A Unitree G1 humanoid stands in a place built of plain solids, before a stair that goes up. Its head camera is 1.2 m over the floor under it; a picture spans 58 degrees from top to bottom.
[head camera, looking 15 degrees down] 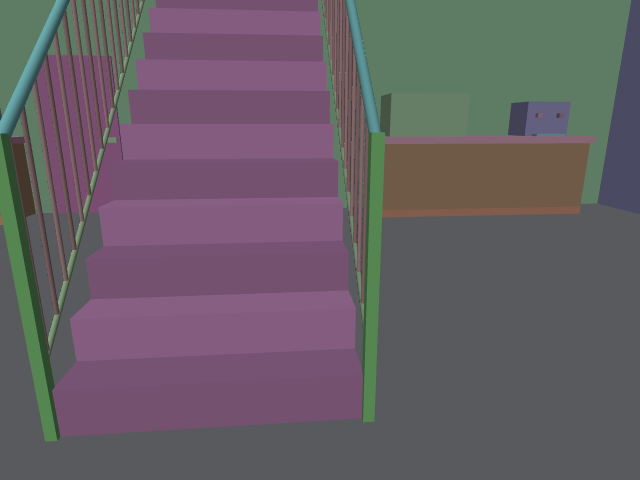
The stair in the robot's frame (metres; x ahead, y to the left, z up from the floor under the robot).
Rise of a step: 0.20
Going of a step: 0.21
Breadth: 1.22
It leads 5 degrees to the left of straight ahead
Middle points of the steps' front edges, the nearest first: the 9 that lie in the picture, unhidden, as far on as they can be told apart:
1.51 0.43 0.21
1.73 0.45 0.41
1.94 0.47 0.61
2.15 0.49 0.80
2.37 0.51 1.00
2.58 0.52 1.20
2.79 0.54 1.40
3.01 0.56 1.60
3.22 0.58 1.80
